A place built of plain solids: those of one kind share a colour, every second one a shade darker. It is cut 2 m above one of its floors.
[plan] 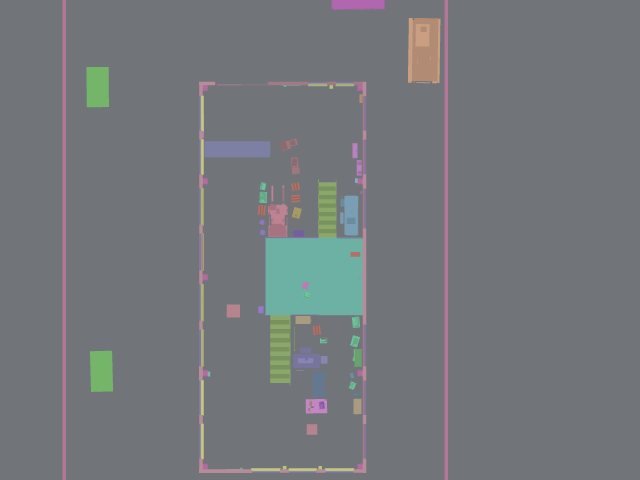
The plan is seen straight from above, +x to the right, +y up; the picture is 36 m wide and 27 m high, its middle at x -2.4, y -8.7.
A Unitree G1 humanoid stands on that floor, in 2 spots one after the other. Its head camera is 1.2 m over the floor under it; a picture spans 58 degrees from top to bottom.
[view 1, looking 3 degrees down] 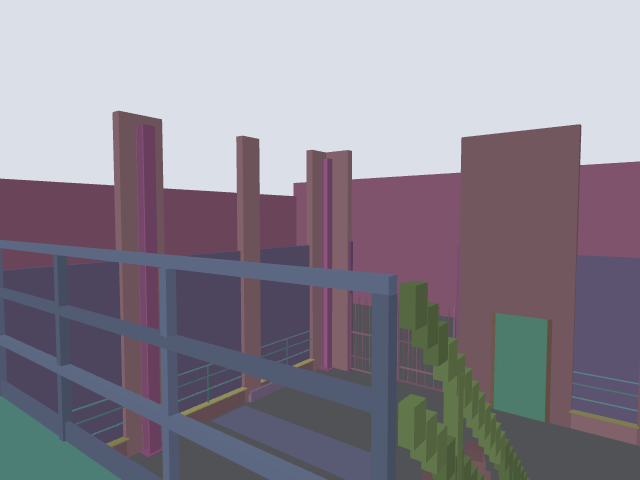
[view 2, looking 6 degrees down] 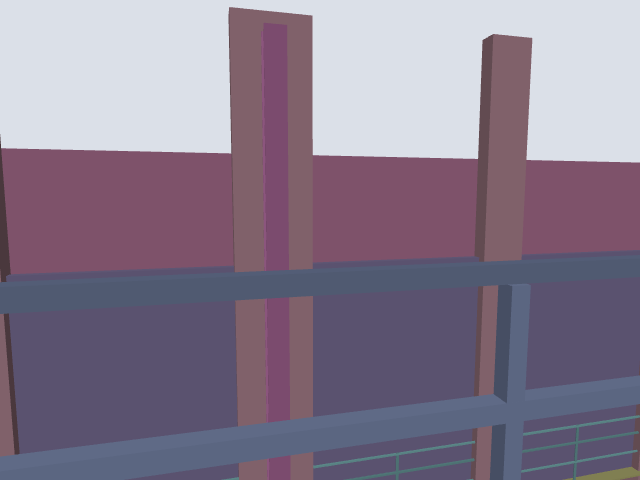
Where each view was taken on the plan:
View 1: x -1.98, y -9.59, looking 127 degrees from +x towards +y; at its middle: wall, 11.68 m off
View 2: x -4.63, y -11.41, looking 166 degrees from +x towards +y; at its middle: yard_bound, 12.49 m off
